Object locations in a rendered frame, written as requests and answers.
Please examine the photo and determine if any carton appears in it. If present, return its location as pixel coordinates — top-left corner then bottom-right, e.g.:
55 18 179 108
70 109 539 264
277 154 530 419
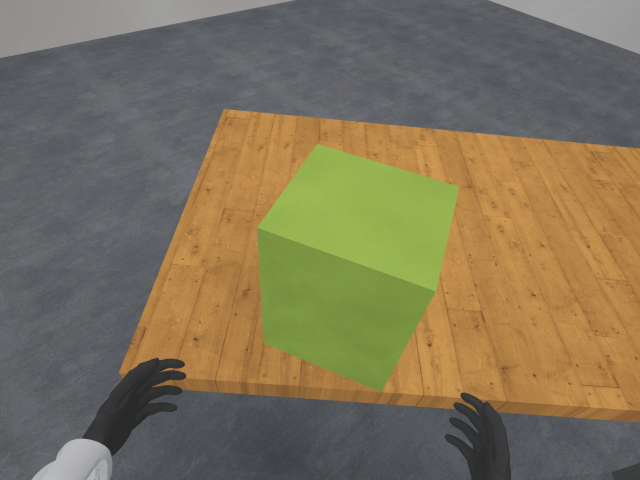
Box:
257 144 459 392

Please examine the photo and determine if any left robot forearm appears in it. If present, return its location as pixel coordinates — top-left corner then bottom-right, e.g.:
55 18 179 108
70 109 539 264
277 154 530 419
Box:
32 439 112 480

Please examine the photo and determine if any table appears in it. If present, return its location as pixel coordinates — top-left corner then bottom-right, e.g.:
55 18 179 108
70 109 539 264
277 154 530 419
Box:
119 109 640 480

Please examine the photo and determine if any right robot hand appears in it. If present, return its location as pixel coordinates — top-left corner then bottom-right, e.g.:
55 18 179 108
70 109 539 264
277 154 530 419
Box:
445 393 511 480

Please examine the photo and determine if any left robot hand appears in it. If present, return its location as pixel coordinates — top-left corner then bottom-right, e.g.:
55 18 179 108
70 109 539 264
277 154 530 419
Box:
81 358 186 456

